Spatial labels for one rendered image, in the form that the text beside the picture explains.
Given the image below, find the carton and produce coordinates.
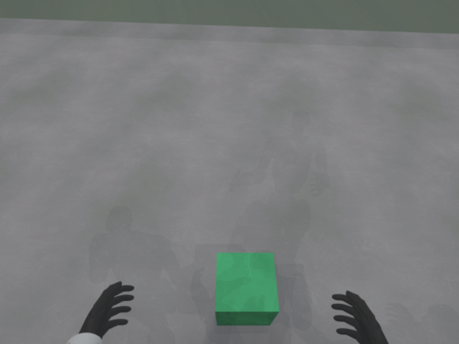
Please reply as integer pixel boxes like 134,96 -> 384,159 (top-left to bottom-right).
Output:
215,253 -> 279,325

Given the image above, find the robot left hand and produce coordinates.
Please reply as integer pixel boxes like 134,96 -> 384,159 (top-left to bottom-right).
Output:
78,282 -> 134,340

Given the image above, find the robot right hand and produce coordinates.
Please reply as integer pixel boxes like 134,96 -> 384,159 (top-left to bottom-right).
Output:
331,290 -> 389,344

